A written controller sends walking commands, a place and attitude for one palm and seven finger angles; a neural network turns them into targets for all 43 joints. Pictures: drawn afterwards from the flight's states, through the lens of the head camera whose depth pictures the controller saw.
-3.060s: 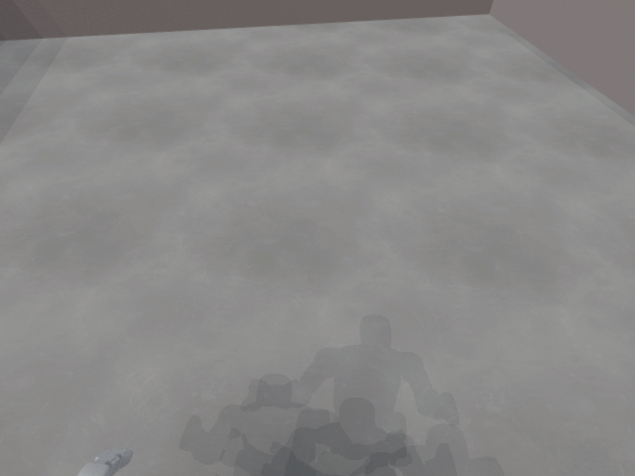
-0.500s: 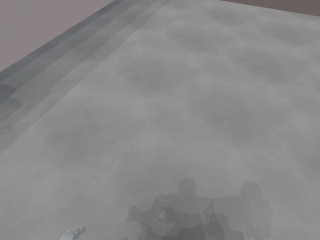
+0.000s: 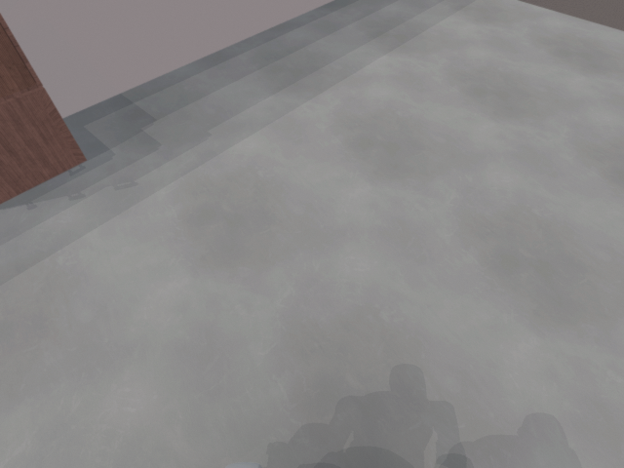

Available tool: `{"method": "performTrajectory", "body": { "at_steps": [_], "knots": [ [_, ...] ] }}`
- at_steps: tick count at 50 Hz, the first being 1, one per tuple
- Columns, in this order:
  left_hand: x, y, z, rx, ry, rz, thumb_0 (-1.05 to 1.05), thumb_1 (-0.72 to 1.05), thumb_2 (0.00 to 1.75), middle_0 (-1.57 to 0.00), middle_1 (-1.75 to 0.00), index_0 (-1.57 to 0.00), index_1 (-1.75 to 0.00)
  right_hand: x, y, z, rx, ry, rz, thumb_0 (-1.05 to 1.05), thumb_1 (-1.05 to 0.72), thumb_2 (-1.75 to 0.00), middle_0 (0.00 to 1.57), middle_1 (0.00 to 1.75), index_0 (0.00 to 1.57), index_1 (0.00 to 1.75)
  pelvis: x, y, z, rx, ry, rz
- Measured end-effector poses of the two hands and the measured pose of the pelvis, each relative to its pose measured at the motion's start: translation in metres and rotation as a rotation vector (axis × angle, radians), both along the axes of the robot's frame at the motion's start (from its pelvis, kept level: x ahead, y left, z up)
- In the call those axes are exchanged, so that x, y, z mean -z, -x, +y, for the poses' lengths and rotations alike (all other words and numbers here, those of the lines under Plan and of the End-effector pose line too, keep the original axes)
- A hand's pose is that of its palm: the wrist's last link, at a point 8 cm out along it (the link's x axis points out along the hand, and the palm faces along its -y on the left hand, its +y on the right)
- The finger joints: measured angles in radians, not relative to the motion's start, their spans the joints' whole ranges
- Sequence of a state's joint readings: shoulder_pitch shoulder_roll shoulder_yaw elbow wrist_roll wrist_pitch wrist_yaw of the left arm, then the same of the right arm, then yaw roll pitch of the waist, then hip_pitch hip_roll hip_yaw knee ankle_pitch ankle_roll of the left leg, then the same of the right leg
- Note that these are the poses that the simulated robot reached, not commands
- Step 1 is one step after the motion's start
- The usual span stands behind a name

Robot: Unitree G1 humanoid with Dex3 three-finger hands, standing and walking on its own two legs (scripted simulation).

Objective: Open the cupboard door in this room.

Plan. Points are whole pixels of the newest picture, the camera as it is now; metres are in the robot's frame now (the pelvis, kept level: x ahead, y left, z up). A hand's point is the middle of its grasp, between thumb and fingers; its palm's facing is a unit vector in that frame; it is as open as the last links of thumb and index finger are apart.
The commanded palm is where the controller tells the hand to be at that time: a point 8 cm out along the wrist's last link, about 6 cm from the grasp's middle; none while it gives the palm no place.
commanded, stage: turn or walk to find it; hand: left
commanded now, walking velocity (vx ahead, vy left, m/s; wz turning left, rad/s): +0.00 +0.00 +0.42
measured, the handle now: out of the picture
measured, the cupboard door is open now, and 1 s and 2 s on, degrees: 0 0 0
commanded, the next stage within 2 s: stand and wait in 0.56 s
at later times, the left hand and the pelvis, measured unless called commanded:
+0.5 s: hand out of the picture +0.05 +0.24 -0.15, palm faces +0.20 -0.95 -0.26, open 7.4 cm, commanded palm none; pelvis -0.02 +0.02 +0.01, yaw +11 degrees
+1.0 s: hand out of the picture -0.09 +0.15 -0.16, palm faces +0.36 -0.90 -0.24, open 7.3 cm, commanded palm none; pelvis -0.04 -0.03 +0.01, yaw +18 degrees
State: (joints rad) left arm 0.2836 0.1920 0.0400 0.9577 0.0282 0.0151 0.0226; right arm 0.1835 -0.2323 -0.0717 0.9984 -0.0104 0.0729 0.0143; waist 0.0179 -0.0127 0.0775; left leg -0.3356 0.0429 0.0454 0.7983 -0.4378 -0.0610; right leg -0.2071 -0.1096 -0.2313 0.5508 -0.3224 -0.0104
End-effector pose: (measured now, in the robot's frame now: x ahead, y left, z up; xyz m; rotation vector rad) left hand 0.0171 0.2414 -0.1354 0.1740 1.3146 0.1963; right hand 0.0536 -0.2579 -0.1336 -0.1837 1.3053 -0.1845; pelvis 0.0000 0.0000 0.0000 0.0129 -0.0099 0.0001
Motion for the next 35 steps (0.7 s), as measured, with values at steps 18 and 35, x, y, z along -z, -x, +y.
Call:
{"method": "performTrajectory", "body": {
  "at_steps": [18,35],
  "knots": [
    [-0.004,0.010,0.063,-0.132,-0.007,-0.056,0.01,0.91,0.90,-0.19,-0.30,-0.20,-0.30,-0.022,-0.048,0.071,-0.173,0.002,-0.137,0.00,-0.91,-0.90,0.21,0.30,0.21,0.30,-0.008,0.010,0.039,-0.128,0.033,0.001],
    [-0.034,0.004,-0.007,-0.167,-0.087,-0.198,0.00,0.90,0.90,-0.20,-0.30,-0.21,-0.30,0.020,0.009,0.000,-0.184,-0.063,0.061,0.00,-0.91,-0.90,0.20,0.30,0.20,0.30,-0.003,0.024,-0.020,-0.269,-0.022,-0.004]
  ]
}}
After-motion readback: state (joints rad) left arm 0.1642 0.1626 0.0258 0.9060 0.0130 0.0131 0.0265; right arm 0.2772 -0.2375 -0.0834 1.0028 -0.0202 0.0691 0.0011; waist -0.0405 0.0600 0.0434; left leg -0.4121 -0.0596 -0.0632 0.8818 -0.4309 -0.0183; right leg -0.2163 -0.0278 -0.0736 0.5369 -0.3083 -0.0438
